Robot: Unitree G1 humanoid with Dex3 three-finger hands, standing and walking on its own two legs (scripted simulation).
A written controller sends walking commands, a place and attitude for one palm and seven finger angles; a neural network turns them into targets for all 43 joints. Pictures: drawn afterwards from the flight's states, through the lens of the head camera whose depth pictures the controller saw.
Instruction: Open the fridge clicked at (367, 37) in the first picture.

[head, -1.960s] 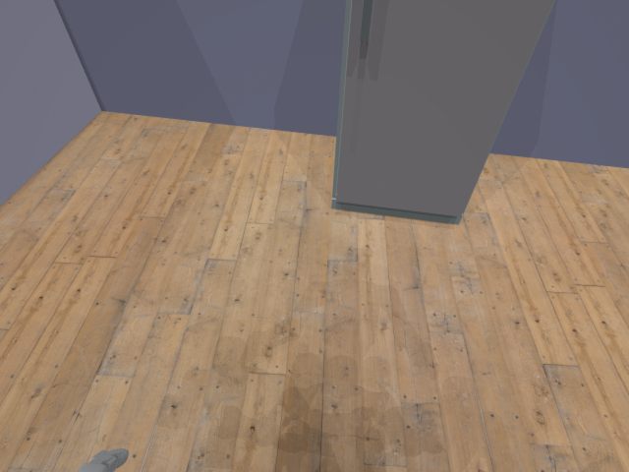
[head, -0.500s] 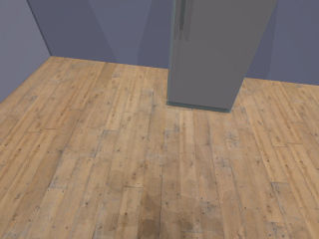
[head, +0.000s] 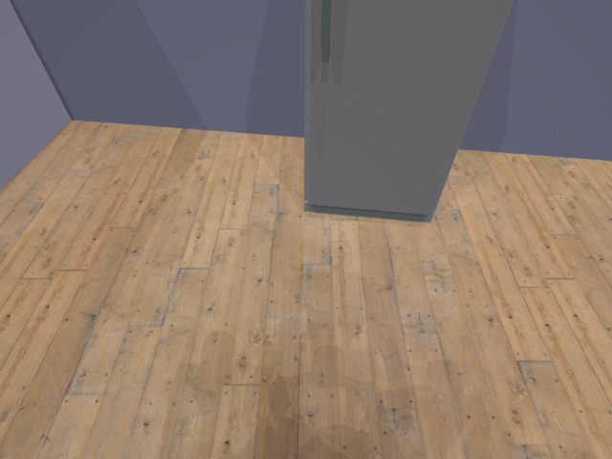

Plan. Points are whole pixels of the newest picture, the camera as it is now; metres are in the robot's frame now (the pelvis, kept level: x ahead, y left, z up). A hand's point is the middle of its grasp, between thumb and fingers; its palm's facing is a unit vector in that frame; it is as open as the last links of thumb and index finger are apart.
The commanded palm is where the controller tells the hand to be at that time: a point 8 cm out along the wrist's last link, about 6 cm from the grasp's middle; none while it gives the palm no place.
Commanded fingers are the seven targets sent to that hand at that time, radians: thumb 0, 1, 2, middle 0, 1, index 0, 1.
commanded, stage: walk to a spot facing it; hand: left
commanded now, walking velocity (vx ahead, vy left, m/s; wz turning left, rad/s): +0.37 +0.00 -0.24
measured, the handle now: out of the picture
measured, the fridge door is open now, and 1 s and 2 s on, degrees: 0 0 0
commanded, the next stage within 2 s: turn to face it in 0.80 s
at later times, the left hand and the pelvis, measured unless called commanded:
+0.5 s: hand (177, 383) +0.26 +0.25 -0.17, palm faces -0.11 -0.97 -0.20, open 7.4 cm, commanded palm none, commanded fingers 0.00 0.90 0.90 -0.20 -0.30 -0.20 -0.30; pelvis +0.19 +0.06 +0.01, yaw -12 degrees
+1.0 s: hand (292, 260) +0.53 +0.08 -0.16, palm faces -0.37 -0.90 -0.22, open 7.2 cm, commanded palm none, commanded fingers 0.00 0.90 0.90 -0.20 -0.30 -0.20 -0.30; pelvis +0.38 -0.05 +0.00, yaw -24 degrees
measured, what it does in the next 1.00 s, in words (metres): walks ahead, turning right: left foot, then right foot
